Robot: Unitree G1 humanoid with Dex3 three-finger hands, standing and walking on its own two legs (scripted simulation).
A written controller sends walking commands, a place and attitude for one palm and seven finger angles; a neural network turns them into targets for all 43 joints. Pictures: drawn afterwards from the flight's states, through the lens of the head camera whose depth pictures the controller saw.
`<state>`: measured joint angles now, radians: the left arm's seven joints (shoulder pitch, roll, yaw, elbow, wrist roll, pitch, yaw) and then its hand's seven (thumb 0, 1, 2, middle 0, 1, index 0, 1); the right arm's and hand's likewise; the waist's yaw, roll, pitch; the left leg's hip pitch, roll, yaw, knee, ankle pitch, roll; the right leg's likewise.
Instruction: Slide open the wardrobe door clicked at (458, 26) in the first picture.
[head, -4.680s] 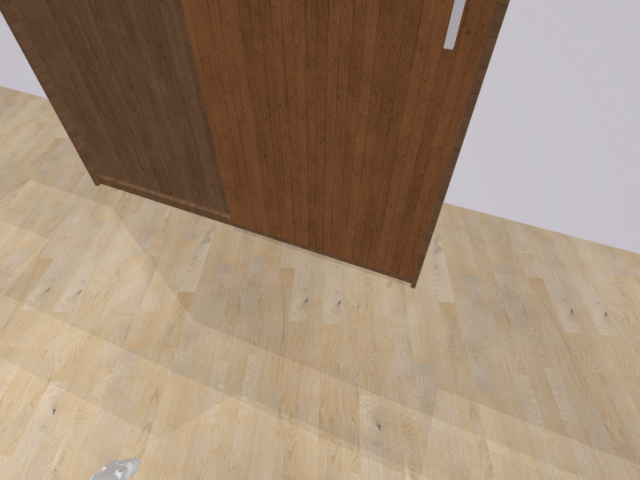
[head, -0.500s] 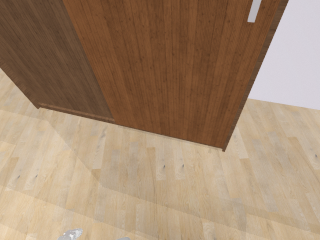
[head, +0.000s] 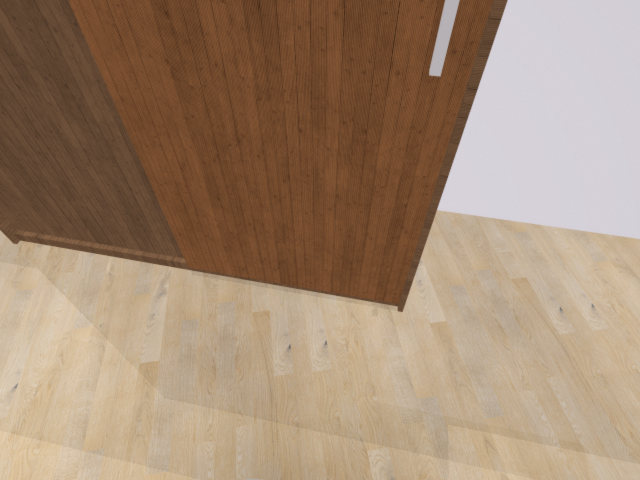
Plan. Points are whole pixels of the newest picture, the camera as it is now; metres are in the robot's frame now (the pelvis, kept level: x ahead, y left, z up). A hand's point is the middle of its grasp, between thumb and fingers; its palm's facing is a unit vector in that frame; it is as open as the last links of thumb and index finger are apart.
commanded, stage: take the last steps up to it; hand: right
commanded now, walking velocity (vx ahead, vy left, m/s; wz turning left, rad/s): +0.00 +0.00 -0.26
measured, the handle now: out of the picture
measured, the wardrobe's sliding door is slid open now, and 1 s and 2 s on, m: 0.00 0.00 0.00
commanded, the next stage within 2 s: come to a stop and stand still in 1.02 s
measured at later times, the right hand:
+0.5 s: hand out of the picture -0.07 -0.14 -0.17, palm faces +0.23 +0.96 -0.13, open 7.3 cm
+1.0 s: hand (470, 383) +0.32 -0.21 -0.17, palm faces +0.00 +0.98 -0.20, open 7.3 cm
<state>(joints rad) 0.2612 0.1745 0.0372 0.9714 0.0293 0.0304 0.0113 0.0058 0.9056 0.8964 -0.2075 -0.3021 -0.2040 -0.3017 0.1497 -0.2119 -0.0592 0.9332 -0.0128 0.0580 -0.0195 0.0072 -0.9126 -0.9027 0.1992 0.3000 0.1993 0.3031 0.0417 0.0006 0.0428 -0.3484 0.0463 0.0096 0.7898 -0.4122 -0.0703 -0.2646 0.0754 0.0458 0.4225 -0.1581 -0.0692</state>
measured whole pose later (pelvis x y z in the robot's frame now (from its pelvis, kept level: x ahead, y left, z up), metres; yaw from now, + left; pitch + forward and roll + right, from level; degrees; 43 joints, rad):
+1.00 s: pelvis +0.21 -0.02 -0.01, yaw -1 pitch -1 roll +0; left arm 0.44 0.12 0.04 1.13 0.04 -0.05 0.03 0.00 0.92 0.90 -0.20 -0.30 -0.20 -0.30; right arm 0.12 -0.21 -0.08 0.99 -0.02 0.01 0.03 0.01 -0.92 -0.90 0.19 0.30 0.19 0.30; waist 0.06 0.02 0.07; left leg -0.54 0.11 0.09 0.71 -0.17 0.00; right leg 0.06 -0.07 -0.19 0.34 -0.37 0.04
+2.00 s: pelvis +0.23 +0.02 +0.00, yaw +0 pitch -2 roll +0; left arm 0.28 0.18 0.04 1.09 0.02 0.02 0.03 0.00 0.92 0.90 -0.20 -0.30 -0.20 -0.30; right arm 0.30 -0.15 -0.03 1.11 -0.02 0.01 -0.02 0.01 -0.91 -0.90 0.20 0.30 0.20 0.30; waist 0.02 -0.04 0.00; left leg -0.10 0.01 0.05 0.43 -0.29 0.00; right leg -0.28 -0.05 -0.04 0.45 -0.17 0.02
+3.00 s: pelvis +0.23 -0.01 -0.01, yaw +2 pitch +0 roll +1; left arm 0.26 0.18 0.01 1.02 0.03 0.01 0.03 0.01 0.92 0.90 -0.20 -0.30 -0.20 -0.30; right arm 0.32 -0.19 -0.02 1.02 -0.03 0.01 -0.03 0.00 -0.91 -0.90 0.20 0.30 0.20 0.30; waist 0.00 0.00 0.01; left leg -0.23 0.00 0.04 0.56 -0.33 0.01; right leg -0.36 -0.03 -0.07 0.57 -0.22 -0.02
